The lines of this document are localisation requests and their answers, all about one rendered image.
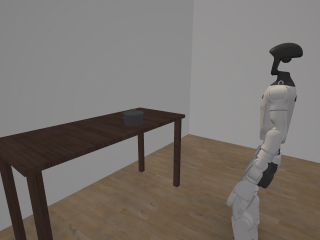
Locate robot left forearm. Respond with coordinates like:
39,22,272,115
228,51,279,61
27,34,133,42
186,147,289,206
244,130,282,185

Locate humanoid robot torso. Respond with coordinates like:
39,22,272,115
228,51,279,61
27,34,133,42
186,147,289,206
255,80,297,174

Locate lid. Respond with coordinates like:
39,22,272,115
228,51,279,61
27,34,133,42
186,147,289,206
123,110,144,116

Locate robot left upper arm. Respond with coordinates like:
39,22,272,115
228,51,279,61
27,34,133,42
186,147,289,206
265,86,289,144

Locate robot right shin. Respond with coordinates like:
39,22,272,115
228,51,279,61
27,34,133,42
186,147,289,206
245,205,260,240

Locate table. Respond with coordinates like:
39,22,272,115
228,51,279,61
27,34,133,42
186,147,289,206
0,107,185,240

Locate left robot hand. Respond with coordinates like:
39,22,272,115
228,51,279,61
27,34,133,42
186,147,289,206
226,178,256,215

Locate pot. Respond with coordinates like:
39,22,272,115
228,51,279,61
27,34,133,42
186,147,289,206
122,114,144,127

